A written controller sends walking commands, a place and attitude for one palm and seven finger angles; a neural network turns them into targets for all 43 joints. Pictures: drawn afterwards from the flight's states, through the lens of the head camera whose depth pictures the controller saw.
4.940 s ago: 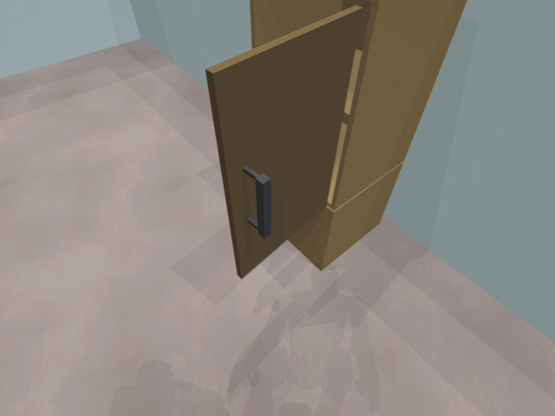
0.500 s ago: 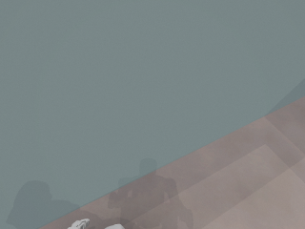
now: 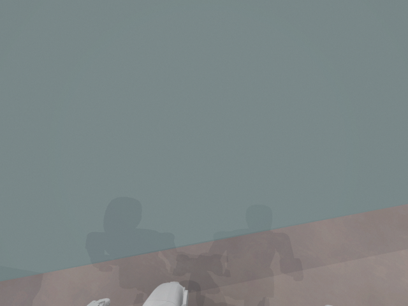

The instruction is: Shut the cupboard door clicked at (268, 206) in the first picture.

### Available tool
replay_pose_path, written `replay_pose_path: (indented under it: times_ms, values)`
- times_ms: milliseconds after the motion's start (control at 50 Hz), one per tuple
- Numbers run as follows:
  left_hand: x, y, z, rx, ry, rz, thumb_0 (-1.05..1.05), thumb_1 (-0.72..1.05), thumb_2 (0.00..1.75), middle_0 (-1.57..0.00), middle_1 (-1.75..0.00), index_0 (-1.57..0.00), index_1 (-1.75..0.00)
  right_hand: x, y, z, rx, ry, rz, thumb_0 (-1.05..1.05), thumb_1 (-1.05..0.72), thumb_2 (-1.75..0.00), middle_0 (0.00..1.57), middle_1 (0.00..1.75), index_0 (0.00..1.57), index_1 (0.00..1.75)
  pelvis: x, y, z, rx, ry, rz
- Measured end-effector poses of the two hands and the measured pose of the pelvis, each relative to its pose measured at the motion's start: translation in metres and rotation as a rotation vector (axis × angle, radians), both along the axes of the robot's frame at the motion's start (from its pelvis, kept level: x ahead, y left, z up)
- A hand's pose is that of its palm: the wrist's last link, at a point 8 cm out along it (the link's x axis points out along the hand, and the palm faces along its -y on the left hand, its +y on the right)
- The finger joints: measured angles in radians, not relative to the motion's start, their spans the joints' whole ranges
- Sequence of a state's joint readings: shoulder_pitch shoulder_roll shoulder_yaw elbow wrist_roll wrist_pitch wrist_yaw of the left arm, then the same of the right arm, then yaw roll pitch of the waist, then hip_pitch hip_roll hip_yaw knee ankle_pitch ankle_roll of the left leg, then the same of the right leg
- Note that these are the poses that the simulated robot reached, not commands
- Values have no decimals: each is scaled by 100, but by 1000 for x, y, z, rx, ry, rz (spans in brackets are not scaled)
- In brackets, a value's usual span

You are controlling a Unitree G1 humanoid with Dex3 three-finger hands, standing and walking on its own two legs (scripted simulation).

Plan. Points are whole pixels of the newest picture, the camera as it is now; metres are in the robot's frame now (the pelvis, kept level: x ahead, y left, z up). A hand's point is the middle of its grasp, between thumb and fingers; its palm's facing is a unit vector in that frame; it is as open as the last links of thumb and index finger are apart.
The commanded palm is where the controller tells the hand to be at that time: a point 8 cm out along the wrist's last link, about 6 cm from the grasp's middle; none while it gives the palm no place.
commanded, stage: turn to face it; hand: left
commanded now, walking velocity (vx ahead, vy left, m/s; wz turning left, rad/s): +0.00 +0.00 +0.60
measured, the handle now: out of the picture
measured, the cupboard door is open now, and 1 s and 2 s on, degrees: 95 95 95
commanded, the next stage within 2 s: none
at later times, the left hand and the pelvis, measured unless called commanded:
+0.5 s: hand out of the picture +0.05 +0.22 -0.16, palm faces +0.32 -0.90 -0.28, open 7.4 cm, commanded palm none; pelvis +0.03 -0.02 +0.00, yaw +18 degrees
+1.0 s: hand out of the picture -0.03 +0.16 -0.19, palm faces +0.62 -0.75 -0.23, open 7.4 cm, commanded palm none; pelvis +0.05 -0.04 -0.02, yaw +37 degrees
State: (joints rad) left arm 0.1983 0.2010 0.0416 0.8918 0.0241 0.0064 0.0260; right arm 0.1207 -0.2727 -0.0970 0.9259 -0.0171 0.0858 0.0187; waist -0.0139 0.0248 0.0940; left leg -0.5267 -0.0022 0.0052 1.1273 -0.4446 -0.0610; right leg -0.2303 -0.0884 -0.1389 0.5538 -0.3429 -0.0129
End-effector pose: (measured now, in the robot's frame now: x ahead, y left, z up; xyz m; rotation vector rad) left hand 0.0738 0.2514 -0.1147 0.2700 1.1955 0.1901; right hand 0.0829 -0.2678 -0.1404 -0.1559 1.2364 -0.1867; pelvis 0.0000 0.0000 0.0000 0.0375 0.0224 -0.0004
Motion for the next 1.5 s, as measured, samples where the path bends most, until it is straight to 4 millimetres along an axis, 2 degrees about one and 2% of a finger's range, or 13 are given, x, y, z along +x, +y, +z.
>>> replay_pose_path:
  times_ms: [140,220,280,440,600,680,780,880,980,1060,1280,1380,1500]
  values:
    - [-50,-10,-14,-58,68,141,0,90,90,-20,-30,-20,-30,64,17,11,-4,-35,170,1,-91,-90,20,30,20,30,8,-5,1,8,0,110]
    - [-79,-1,-34,-87,108,230,0,90,90,-20,-30,-21,-30,102,40,11,-24,-94,271,1,-91,-90,20,30,20,30,13,4,-12,-9,1,167]
    - [-91,9,-43,-84,144,280,0,90,90,-20,-30,-21,-30,115,52,13,-34,-131,319,0,-91,-90,20,30,20,30,13,6,-16,-10,-5,202]
    - [-62,18,-20,-45,38,335,1,91,90,-20,-30,-20,-30,103,49,14,-32,-50,362,0,-90,-90,20,30,20,30,20,-5,-3,-32,-11,277]
    - [-31,-8,-6,24,-83,349,0,91,90,-20,-30,-20,-30,104,13,-16,9,44,374,0,-90,-90,20,30,20,30,37,-41,-14,-22,-4,372]
    - [-41,-32,0,13,-66,390,0,90,90,-20,-30,-20,-30,119,5,-14,6,67,404,1,-90,-90,20,30,20,30,42,-49,-6,-7,-13,426]
    - [-58,-57,-2,-37,-30,465,0,90,90,-20,-30,-20,-30,143,12,0,9,63,472,1,-91,-90,20,30,20,30,50,-54,3,10,-6,499]
    - [-88,-69,-15,-79,-15,571,0,90,90,-20,-30,-21,-30,172,41,6,-7,39,586,1,-91,-90,20,30,20,30,52,-52,1,3,-8,574]
    - [-132,-64,-41,-108,28,688,0,90,90,-20,-30,-21,-30,201,81,8,-25,-59,702,1,-91,-90,20,30,20,30,49,-40,-15,-17,-12,646]
    - [-151,-57,-39,-94,72,749,0,90,90,-20,-30,-20,-30,208,96,16,-37,-94,753,0,-91,-90,20,30,20,30,48,-40,-11,-22,-18,683]
    - [-127,-54,-6,0,-40,811,0,91,90,-19,-30,-20,-30,216,82,5,-17,1,825,0,-90,-90,20,30,20,30,69,-60,-2,-29,-23,795]
    - [-116,-79,-1,49,-83,842,0,91,90,-19,-30,-20,-30,238,70,-14,-4,43,856,0,-90,-90,20,30,20,30,85,-76,-10,-14,-26,873]
    - [-123,-124,1,-10,-47,933,0,90,90,-20,-30,-20,-30,261,81,-2,-6,54,926,1,-91,-90,20,30,20,30,95,-83,2,9,-22,956]
